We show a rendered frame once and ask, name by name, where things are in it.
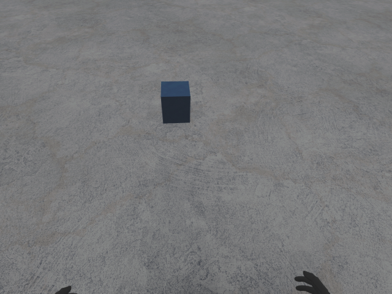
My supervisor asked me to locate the carton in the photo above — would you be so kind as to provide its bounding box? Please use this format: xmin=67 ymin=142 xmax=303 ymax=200
xmin=161 ymin=81 xmax=190 ymax=124

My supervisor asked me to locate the robot right hand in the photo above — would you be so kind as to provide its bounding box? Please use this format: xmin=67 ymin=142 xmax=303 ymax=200
xmin=295 ymin=271 xmax=330 ymax=294

